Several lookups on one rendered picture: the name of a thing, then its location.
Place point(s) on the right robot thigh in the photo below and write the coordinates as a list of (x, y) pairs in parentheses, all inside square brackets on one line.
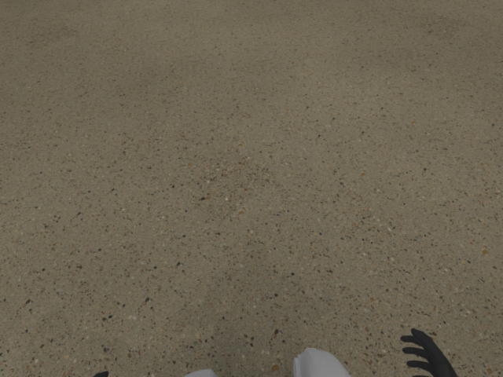
[(318, 363)]

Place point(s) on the right robot hand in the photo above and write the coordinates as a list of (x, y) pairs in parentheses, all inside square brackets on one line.
[(438, 365)]

